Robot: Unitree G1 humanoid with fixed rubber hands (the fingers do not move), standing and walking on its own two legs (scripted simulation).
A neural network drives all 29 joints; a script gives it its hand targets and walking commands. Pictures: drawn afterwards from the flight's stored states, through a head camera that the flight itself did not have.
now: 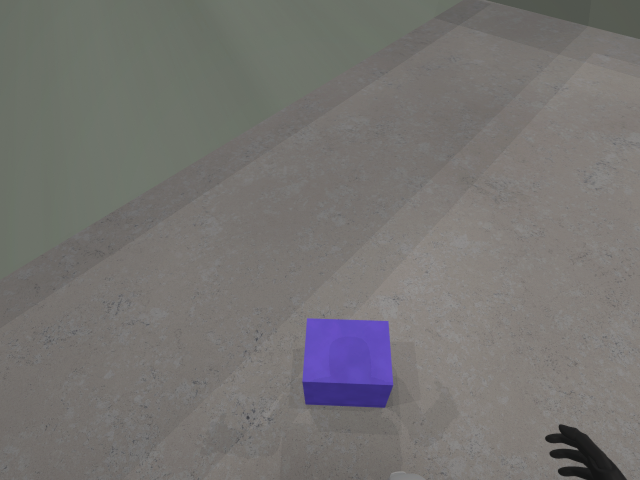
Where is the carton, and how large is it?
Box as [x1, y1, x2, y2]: [302, 318, 392, 407]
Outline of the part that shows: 307,318 302,381 305,403 384,407 392,386 388,322 371,320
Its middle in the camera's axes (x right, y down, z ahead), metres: +0.08 +0.37 +1.14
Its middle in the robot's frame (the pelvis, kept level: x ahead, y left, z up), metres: +0.52 -0.06 -0.65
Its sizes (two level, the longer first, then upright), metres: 0.235 0.183 0.190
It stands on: the floor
